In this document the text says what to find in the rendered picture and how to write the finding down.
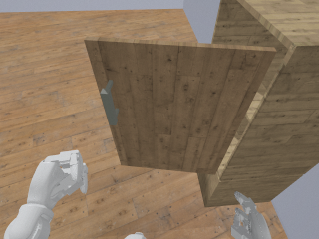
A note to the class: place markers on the left robot hand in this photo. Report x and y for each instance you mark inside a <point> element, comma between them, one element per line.
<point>44,189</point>

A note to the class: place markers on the cupboard door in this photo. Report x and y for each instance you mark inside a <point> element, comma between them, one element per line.
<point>180,103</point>

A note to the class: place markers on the handle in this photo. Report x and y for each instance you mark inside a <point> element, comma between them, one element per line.
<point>108,103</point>

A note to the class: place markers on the left robot forearm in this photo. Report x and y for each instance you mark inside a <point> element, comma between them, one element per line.
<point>32,222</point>

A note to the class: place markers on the right robot hand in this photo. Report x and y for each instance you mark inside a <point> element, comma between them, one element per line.
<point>254,224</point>

